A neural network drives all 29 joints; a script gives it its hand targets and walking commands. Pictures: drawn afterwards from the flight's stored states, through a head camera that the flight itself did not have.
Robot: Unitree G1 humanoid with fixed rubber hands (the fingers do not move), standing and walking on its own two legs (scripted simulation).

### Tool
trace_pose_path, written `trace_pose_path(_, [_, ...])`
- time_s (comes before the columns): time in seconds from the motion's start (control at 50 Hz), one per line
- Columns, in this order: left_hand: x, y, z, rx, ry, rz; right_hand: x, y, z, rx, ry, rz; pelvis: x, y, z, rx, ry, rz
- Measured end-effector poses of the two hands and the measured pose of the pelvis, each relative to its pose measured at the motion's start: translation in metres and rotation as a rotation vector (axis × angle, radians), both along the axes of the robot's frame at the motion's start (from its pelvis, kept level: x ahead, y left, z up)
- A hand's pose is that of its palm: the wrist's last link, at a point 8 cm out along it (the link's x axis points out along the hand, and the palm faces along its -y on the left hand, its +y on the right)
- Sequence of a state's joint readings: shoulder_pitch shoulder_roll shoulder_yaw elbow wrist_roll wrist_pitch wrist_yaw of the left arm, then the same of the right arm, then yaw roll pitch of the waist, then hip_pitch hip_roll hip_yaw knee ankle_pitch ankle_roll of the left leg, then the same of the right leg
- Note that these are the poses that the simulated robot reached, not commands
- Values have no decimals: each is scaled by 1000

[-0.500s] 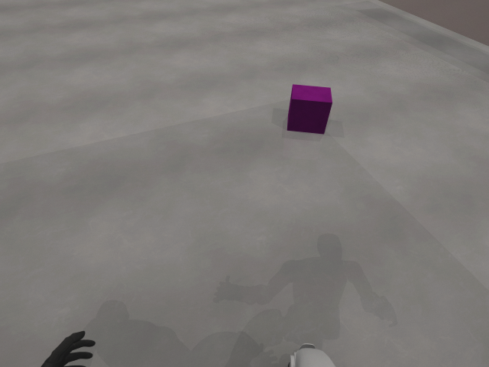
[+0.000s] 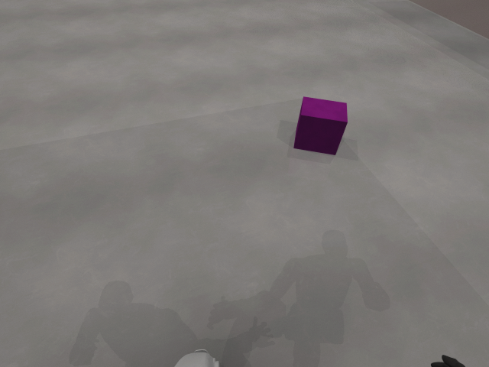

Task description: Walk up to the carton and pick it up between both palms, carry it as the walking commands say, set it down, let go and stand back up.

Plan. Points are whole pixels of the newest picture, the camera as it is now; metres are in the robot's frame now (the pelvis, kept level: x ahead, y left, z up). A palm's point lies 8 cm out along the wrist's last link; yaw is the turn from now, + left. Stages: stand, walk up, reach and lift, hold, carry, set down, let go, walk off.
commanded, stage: walk up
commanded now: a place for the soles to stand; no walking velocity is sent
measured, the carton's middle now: (319, 126) +1.55 -0.35 -0.62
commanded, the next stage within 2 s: none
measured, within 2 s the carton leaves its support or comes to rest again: neither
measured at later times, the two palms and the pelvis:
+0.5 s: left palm (149, 257) +0.31 +0.22 -0.05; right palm out of the picture +0.31 -0.45 -0.09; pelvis +0.23 -0.12 +0.02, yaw -1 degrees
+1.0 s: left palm (212, 178) +0.54 +0.14 -0.07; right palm out of the picture +0.48 -0.54 -0.05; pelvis +0.44 -0.19 +0.02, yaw +0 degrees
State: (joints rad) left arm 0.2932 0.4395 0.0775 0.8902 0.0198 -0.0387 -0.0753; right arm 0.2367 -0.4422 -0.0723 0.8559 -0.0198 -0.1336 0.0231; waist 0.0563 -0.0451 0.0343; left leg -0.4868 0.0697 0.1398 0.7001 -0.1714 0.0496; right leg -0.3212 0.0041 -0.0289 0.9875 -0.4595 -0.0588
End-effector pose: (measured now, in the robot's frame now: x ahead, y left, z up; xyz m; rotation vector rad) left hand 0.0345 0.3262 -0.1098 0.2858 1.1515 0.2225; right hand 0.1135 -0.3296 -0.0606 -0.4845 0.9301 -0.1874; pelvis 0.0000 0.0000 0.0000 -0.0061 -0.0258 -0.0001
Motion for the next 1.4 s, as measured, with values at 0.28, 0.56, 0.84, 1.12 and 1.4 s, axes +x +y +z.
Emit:
trace_pose_path(0.28, [216,-59,55,17,-139,-146,44,-85,9,5,93,-173,129,-59,24,9,-6,-24])
trace_pose_path(0.56, [268,-111,55,111,-62,-3,251,-113,-18,101,88,-8,256,-126,19,-14,28,4])
trace_pose_path(0.84, [390,-162,8,-37,0,-56,366,-148,17,3,-22,-71,378,-146,15,22,-18,5])
trace_pose_path(1.12, [568,-209,56,129,-161,-85,414,-261,-28,17,164,-159,498,-234,2,10,13,11])
trace_pose_path(1.4, [571,-258,24,43,16,60,608,-246,-5,58,79,46,600,-267,14,-6,9,38])
